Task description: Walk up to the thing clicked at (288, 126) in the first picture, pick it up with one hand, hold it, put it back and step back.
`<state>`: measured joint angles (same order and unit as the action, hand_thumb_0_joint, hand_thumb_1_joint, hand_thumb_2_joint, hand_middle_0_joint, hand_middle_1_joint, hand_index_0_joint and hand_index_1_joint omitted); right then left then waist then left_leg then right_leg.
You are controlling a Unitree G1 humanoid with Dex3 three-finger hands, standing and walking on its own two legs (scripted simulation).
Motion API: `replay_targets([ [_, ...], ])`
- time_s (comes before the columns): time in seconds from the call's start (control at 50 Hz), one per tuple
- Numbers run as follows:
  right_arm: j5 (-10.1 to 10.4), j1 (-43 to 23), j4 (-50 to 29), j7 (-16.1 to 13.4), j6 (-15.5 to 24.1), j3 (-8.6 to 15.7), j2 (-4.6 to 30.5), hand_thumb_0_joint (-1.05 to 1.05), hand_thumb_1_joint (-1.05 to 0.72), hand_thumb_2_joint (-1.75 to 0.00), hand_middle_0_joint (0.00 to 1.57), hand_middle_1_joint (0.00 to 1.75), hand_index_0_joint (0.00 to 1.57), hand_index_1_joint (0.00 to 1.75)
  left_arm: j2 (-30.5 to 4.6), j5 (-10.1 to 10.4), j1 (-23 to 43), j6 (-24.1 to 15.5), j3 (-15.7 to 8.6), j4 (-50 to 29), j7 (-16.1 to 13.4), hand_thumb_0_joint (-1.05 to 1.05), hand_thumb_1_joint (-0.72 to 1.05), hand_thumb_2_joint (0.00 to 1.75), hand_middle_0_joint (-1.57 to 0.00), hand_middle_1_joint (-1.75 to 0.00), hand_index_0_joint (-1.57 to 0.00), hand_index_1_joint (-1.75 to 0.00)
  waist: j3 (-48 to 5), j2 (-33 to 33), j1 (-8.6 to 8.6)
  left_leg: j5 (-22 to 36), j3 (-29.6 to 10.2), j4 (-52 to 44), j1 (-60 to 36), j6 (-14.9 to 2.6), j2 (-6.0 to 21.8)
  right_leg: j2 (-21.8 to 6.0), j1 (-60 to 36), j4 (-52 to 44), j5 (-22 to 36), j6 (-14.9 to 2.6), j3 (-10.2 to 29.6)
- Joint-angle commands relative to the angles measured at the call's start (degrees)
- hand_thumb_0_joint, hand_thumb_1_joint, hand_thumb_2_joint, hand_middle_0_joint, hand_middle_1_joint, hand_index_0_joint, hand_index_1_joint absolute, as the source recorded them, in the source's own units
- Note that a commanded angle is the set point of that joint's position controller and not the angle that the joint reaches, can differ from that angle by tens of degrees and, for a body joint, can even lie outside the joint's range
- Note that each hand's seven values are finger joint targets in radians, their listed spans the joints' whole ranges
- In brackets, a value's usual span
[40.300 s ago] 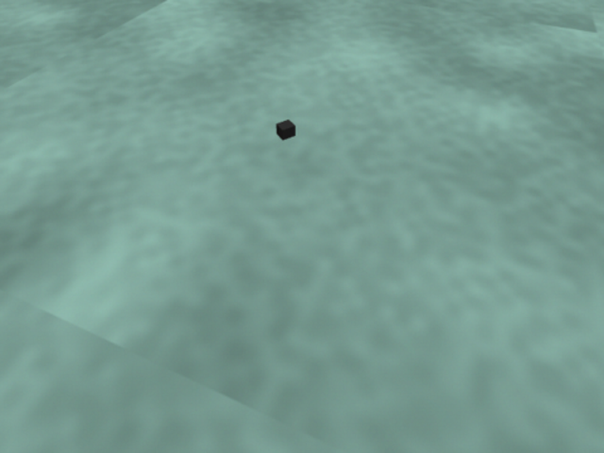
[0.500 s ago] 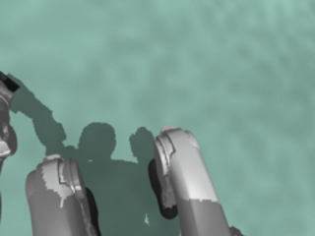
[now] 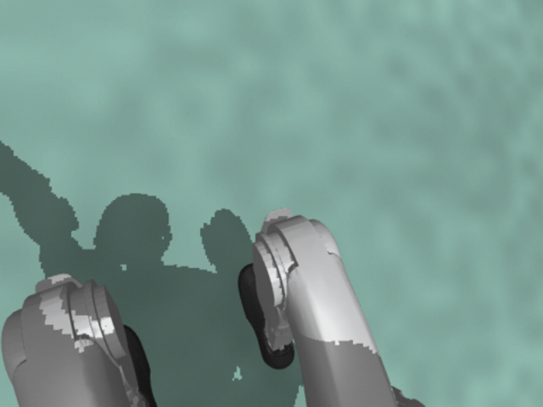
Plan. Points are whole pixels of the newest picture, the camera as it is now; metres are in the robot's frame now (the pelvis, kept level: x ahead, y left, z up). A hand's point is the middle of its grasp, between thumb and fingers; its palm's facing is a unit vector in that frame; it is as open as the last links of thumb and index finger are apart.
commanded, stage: lower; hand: left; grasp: from above
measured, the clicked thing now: out of the picture +0.51 +0.30 -0.20
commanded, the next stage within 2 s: rest in 0.06 s
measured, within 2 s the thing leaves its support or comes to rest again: rests again in 1.56 s
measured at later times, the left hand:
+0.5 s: hand out of the picture +0.51 +0.29 -0.21, palm faces -0.30 -0.32 -0.90, open 10.1 cm
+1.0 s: hand out of the picture +0.52 +0.29 -0.23, palm faces -0.28 -0.33 -0.90, open 10.1 cm
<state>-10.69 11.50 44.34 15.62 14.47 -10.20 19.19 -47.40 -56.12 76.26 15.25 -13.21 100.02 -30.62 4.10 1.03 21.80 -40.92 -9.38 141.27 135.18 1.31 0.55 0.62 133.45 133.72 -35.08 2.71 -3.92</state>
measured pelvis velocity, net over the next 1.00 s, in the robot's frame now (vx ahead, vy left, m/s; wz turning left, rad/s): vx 0.00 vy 0.01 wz -0.08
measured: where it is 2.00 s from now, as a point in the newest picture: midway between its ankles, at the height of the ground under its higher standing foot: (208, 366)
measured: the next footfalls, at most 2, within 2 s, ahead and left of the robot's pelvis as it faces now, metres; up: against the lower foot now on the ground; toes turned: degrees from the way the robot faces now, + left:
none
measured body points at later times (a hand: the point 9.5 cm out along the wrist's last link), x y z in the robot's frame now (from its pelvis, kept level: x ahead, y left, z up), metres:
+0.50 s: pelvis +0.00 +0.00 +0.00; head +0.30 +0.08 +0.33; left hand +0.53 +0.30 -0.16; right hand -0.02 -0.25 -0.06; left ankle +0.06 +0.13 -0.28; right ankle +0.11 -0.13 -0.28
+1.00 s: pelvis +0.00 +0.01 +0.01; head +0.31 +0.09 +0.32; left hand +0.53 +0.30 -0.18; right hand -0.03 -0.23 -0.04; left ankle +0.06 +0.13 -0.28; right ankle +0.11 -0.13 -0.28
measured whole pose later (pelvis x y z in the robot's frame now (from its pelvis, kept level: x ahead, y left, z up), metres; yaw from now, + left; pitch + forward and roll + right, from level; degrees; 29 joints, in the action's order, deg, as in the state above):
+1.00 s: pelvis +0.00 +0.01 +0.01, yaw -5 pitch +32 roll -14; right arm -11.8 11.0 38.7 17.7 15.9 -18.1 20.3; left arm -57.7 -54.2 78.9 15.5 -11.7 102.4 -35.0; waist 11.0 6.1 27.4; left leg -42.0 -13.1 142.5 134.2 0.1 1.1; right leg 1.7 129.9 131.0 -34.7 3.9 -7.3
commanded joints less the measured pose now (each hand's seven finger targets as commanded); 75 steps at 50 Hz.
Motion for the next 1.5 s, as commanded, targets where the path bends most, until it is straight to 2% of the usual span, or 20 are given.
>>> replay_targets([
  [0.0,-0.11,15.05,1.59,-0.01,-0.1,3.66,16.31,0.0,-0.9,-0.9,0.2,0.3,0.2,0.3,-12.95,-0.72,20.51,-0.16,1.62,-8.39,-2.76,0.0,0.47,0.76,-0.93,-0.73,-0.93,-0.73,-41.99,-22.95,2.36,13.04,5.86,-14.28,-26.13,-2.02,0.5,2.78,-27.69,-11.7,11.42,-4.04,-6.69],
  [0.14,-0.47,15.92,0.82,0.84,-0.02,2.78,17.16,0.0,-0.9,-0.9,0.2,0.3,0.2,0.3,-13.84,-0.26,19.21,0.62,1.2,-8.87,-3.29,0.0,0.47,0.73,-0.91,-0.73,-0.92,-0.72,-41.63,-23.79,3.9,16.75,5.13,-13.25,-27.88,-1.9,0.92,2.79,-29.27,-11.38,15.1,-3.81,-7.42],
  [0.16,-0.27,15.24,0.58,0.96,0.0,2.67,17.38,0.0,-0.89,-0.89,0.2,0.3,0.2,0.3,-14.7,-0.07,19.14,0.64,0.89,-8.84,-3.46,0.0,0.44,0.74,-0.91,-0.66,-0.9,-0.66,-41.68,-25.32,3.22,15.97,4.81,-13.91,-28.09,-1.75,0.99,2.8,-28.21,-11.12,14.19,-4.01,-7.6],
  [0.24,-0.29,15.02,0.07,1.08,-0.19,1.96,17.33,0.0,-0.89,-0.89,0.2,0.3,0.2,0.3,-13.46,0.15,18.46,0.49,2.42,-7.65,-3.03,0.0,0.4,0.72,-0.88,-0.64,-0.88,-0.64,-38.79,-23.82,4.71,15.29,4.3,-13.64,-26.98,-1.9,1.12,3.1,-28.43,-11.23,13.71,-4.06,-8.03],
  [0.28,-0.24,14.82,-0.14,0.99,-0.09,1.55,17.68,0.0,-0.89,-0.89,0.2,0.3,0.2,0.3,-14.68,-0.08,17.94,0.2,2.25,-7.83,-3.11,0.0,0.38,0.72,-0.87,-0.63,-0.86,-0.64,-39.01,-24.1,4.17,15.86,4.2,-13.48,-27.29,-1.91,1.17,3.21,-28.95,-11.11,14.24,-4.07,-7.98],
  [0.34,-0.27,14.47,-0.51,0.86,0.03,0.92,17.9,0.0,-0.89,-0.89,0.2,0.3,0.2,0.3,-15.31,-0.21,18.51,-0.26,2.41,-6.68,-3.76,0.0,0.4,0.72,-0.88,-0.64,-0.88,-0.65,-38.2,-24.06,4.86,15.23,3.93,-13.17,-26.52,-1.98,1.37,3.27,-28.55,-11.23,14.02,-3.93,-8.28],
  [0.36,-0.55,14.65,-0.46,0.96,0.14,0.82,17.94,0.0,-0.89,-0.9,0.2,0.3,0.2,0.3,-14.88,-0.03,18.68,-0.37,2.79,-6.08,-3.78,0.0,0.4,0.74,-0.88,-0.66,-0.88,-0.66,-36.63,-23.29,5.86,14.33,4.1,-12.77,-25.5,-2.24,1.24,3.33,-28.64,-11.79,13.71,-3.78,-8.16],
  [0.38,-0.54,15.55,-0.06,0.95,0.12,0.76,18.54,0.0,-0.89,-0.89,0.2,0.3,0.2,0.3,-16.24,-0.15,18.72,-0.58,1.97,-6.19,-4.23,0.0,0.4,0.73,-0.87,-0.66,-0.87,-0.66,-37.59,-23.53,5.57,14.73,4.14,-12.98,-25.49,-2.16,1.38,3.37,-29.8,-12.04,14.08,-3.7,-8.21],
  [0.44,-0.74,14.29,-0.68,0.97,0.71,0.2,18.73,0.0,-0.89,-0.89,0.2,0.3,0.2,0.3,-16.35,-0.02,19.42,-0.75,2.59,-6.05,-4.59,0.0,0.41,0.73,-0.88,-0.67,-0.88,-0.67,-35.37,-24.74,6.16,12.72,3.8,-13.35,-26.45,-2.05,1.39,3.35,-27.56,-12.16,12.17,-3.8,-8.61],
  [0.5,-0.69,13.95,-1.25,1.03,0.82,-0.14,19.09,0.0,-0.89,-0.89,0.2,0.3,0.2,0.3,-16.92,0.1,20.08,-0.8,2.63,-6.56,-5.09,0.0,0.39,0.74,-0.86,-0.69,-0.86,-0.68,-36.22,-26.26,6.22,13.86,3.19,-13.75,-28.49,-1.65,1.69,3.47,-27.8,-11.67,12.93,-4.09,-9.23],
  [0.58,-1.16,15.08,-1.45,1.42,0.93,-0.74,19.72,0.0,-0.89,-0.9,0.2,0.3,0.2,0.3,-17.9,-0.13,19.34,-0.48,2.45,-5.88,-5.56,0.0,0.41,0.75,-0.87,-0.69,-0.87,-0.68,-36.13,-25.71,7.52,15.7,3.28,-13.33,-28.14,-1.78,1.72,3.44,-30.48,-11.85,15.02,-3.79,-9.29],
  [0.64,-0.92,13.79,-1.92,1.4,0.89,-1.24,19.76,0.0,-0.89,-0.9,0.2,0.3,0.2,0.3,-18.37,0.19,20.17,-0.33,2.79,-5.78,-5.89,0.0,0.39,0.75,-0.85,-0.7,-0.85,-0.69,-35.09,-27.27,7.24,14.59,2.68,-13.81,-28.75,-1.58,2.02,3.68,-28.72,-11.93,13.89,-3.98,-9.69],
  [0.66,-1.13,13.52,-2.14,1.48,1.0,-1.42,19.62,0.0,-0.89,-0.89,0.2,0.3,0.2,0.3,-17.34,0.39,19.13,-0.18,3.4,-4.88,-5.75,0.0,0.38,0.75,-0.84,-0.7,-0.84,-0.7,-33.87,-26.36,8.0,14.01,2.7,-13.49,-28.16,-1.74,1.85,3.6,-28.5,-12.01,13.74,-3.87,-9.73],
  [0.7,-0.85,13.68,-2.11,1.39,0.96,-1.47,20.01,0.0,-0.89,-0.9,0.2,0.3,0.2,0.3,-18.58,0.31,19.39,-0.26,3.07,-4.92,-6.21,0.0,0.34,0.78,-0.81,-0.72,-0.81,-0.72,-34.78,-26.62,7.52,14.76,2.58,-13.73,-28.17,-1.59,1.96,3.76,-29.33,-11.98,14.31,-3.99,-9.76],
  [0.82,-1.01,13.92,-2.65,1.72,0.98,-2.13,20.25,0.0,-0.89,-0.89,0.2,0.3,0.2,0.3,-18.45,0.54,18.95,0.08,3.32,-5.13,-6.2,0.0,0.31,0.77,-0.78,-0.74,-0.78,-0.73,-33.57,-27.77,8.55,16.4,1.8,-13.78,-30.28,-1.34,2.24,3.7,-28.68,-11.66,15.56,-4.02,-10.5],
  [0.96,-1.03,14.67,-2.25,1.59,1.2,-2.91,20.62,0.0,-0.89,-0.9,0.2,0.3,0.2,0.3,-20.1,0.86,19.25,0.03,3.02,-4.39,-6.84,0.0,0.31,0.78,-0.77,-0.75,-0.78,-0.74,-32.53,-27.98,8.93,16.23,1.33,-13.81,-29.93,-1.32,2.44,3.79,-29.1,-12.05,15.53,-4.0,-10.69],
  [1.02,-1.34,14.74,-2.72,1.7,1.23,-3.48,21.03,0.0,-0.89,-0.9,0.2,0.3,0.2,0.3,-20.42,1.06,18.16,-0.08,3.21,-3.5,-6.63,0.0,0.33,0.77,-0.78,-0.76,-0.79,-0.74,-31.01,-26.97,10.09,15.29,1.41,-13.7,-28.42,-1.65,2.32,3.75,-30.22,-12.37,15.1,-3.78,-10.74],
  [1.24,-1.54,13.66,-3.78,1.24,1.61,-4.64,21.22,0.0,-0.89,-0.9,0.2,0.3,0.2,0.3,-21.47,1.92,17.88,-0.96,4.51,-4.6,-6.13,0.0,0.3,0.76,-0.76,-0.75,-0.76,-0.73,-29.42,-26.85,10.66,14.06,0.99,-13.82,-29.0,-1.7,2.46,3.87,-30.19,-13.01,14.29,-3.61,-11.12],
  [1.4,-1.84,13.6,-3.98,1.05,1.47,-5.23,22.56,0.0,-0.89,-0.9,0.2,0.3,0.2,0.3,-24.23,1.6,18.44,-1.33,4.13,-4.39,-6.98,0.0,0.32,0.78,-0.78,-0.73,-0.78,-0.73,-29.69,-28.02,11.03,14.18,0.68,-14.2,-28.93,-1.5,2.88,4.15,-31.92,-13.32,14.8,-3.65,-11.39],
  [1.48,-1.87,13.27,-4.5,1.18,1.56,-5.77,21.9,0.0,-0.9,-0.9,0.2,0.3,0.2,0.3,-23.04,2.16,17.28,-1.21,4.45,-4.25,-6.94,0.0,0.33,0.8,-0.78,-0.75,-0.78,-0.75,-28.57,-28.28,11.44,15.02,0.36,-14.15,-30.22,-1.34,3.02,3.92,-30.8,-13.29,15.24,-3.67,-11.56],
])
